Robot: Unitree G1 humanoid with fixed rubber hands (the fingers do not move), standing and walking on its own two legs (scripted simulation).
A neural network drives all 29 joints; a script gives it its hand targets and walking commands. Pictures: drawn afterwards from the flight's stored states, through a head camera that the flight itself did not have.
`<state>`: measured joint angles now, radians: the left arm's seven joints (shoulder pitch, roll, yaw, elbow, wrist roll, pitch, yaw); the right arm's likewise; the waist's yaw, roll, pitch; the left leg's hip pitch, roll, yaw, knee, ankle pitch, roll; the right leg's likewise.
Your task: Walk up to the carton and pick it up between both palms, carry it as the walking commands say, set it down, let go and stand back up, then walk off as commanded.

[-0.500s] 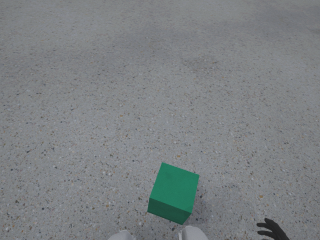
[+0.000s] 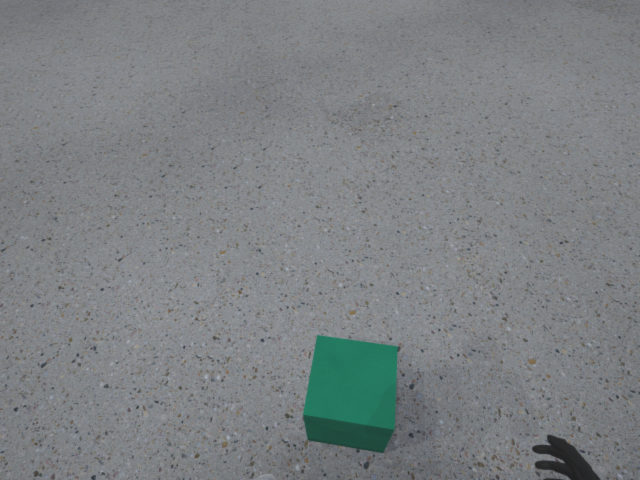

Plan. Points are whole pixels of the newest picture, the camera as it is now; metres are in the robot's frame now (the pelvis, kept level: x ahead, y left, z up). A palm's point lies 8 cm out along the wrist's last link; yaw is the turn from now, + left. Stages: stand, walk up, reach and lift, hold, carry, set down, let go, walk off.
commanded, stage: walk up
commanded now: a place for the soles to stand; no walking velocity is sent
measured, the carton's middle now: (350, 395) +0.43 -0.06 -0.61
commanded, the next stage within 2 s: none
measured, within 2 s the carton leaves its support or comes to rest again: neither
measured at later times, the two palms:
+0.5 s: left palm out of the picture +0.10 +0.30 -0.09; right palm out of the picture +0.13 -0.34 -0.09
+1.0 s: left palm out of the picture +0.12 +0.28 -0.09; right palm out of the picture +0.11 -0.36 -0.09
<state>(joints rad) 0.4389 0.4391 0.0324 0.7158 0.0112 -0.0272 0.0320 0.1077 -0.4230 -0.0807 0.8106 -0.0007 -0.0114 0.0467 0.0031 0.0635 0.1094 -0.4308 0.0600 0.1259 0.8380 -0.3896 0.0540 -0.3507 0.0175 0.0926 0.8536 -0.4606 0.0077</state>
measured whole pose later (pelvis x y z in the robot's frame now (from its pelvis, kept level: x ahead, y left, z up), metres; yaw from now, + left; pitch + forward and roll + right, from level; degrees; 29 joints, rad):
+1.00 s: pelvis +0.02 -0.03 -0.01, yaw -6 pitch -2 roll +0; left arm 0.35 0.43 0.03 0.72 0.01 -0.06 0.03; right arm 0.13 -0.41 -0.08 0.81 0.00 -0.02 0.04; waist -0.02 0.01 0.11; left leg -0.40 0.10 0.12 0.90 -0.46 0.01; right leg -0.45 0.02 0.11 0.89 -0.41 0.03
